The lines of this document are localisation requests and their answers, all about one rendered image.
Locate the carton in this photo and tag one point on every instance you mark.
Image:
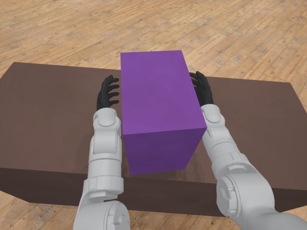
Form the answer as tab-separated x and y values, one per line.
162	121

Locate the right robot hand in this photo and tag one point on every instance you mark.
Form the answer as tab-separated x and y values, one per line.
202	89

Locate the left robot upper arm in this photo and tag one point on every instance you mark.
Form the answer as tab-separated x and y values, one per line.
110	215

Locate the right robot upper arm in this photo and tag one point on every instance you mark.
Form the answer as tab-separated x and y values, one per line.
247	199

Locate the robot left forearm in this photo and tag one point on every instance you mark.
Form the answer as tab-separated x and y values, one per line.
104	181

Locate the pedestal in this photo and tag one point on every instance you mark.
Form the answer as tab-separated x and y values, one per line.
46	126

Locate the robot right forearm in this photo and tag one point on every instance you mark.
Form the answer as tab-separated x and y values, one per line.
220	146

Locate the left robot hand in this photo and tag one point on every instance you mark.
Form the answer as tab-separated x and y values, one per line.
104	95

